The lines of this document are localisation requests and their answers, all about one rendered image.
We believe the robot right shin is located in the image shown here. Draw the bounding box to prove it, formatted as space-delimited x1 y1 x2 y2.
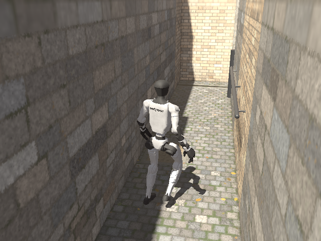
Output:
166 163 183 196

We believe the robot left foot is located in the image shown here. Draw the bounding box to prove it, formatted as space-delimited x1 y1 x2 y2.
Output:
143 193 156 205

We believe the left robot upper arm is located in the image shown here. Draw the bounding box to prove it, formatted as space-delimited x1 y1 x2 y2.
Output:
137 99 153 123

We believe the robot right forearm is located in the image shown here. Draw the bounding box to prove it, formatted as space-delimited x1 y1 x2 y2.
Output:
176 126 190 152

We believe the robot left forearm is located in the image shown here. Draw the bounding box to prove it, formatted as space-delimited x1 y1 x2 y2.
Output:
137 121 146 132

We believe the right robot hand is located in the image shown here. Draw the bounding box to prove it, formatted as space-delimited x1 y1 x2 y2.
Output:
183 148 195 163

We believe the right robot upper arm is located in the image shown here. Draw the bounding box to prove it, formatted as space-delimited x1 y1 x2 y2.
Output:
169 103 180 134

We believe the left robot hand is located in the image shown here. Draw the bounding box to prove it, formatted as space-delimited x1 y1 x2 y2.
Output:
140 128 152 140

